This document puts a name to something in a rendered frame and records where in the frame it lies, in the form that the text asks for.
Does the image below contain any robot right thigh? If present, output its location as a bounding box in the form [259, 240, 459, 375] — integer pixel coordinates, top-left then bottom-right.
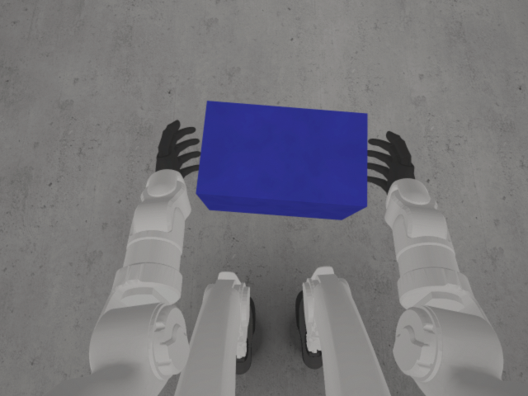
[303, 274, 391, 396]

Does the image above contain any robot right foot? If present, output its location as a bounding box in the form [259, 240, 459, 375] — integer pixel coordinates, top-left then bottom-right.
[295, 291, 323, 369]

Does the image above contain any carton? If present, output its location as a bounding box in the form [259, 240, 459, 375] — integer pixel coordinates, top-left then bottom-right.
[196, 101, 368, 220]

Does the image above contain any left robot forearm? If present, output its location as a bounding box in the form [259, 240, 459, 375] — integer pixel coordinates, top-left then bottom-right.
[89, 169, 191, 370]

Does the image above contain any right robot forearm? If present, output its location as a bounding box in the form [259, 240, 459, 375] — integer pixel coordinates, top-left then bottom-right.
[384, 178, 503, 370]

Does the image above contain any robot right hand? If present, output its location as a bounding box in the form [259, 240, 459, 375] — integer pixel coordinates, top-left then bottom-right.
[367, 131, 415, 195]

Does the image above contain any robot left hand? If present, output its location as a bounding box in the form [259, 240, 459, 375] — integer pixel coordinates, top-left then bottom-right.
[155, 120, 200, 179]

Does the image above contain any robot left upper arm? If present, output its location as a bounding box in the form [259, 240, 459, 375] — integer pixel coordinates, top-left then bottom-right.
[42, 302, 190, 396]

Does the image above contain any robot right upper arm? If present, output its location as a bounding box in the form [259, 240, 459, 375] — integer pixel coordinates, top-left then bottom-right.
[393, 304, 528, 396]

